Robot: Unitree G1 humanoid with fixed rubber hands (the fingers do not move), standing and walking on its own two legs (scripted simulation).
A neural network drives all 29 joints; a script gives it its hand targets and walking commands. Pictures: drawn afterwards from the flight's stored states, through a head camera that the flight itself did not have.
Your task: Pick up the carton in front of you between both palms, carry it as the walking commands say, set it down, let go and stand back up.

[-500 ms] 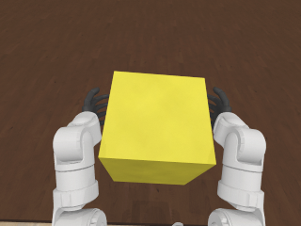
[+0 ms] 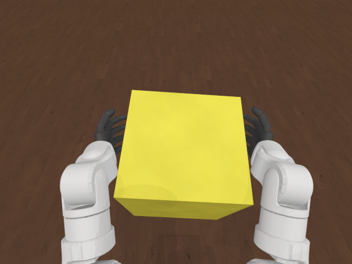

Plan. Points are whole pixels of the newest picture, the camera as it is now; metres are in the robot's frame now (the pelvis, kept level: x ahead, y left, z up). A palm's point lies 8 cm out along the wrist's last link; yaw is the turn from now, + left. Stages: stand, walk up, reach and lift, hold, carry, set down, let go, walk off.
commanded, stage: carry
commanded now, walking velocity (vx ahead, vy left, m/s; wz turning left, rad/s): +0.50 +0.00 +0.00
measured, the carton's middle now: (180, 164) +0.33 +0.00 +0.07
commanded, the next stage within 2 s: none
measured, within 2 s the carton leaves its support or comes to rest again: neither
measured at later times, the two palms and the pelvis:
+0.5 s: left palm (103, 77) +0.59 +0.22 +0.12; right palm (210, 84) +0.56 -0.08 +0.12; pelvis +0.23 +0.10 +0.00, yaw -1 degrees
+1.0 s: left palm out of the picture +0.85 +0.31 +0.23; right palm out of the picture +0.86 +0.01 +0.24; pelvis +0.52 +0.14 +0.06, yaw +2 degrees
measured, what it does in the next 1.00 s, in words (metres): climbs: left foot 0.07 m higher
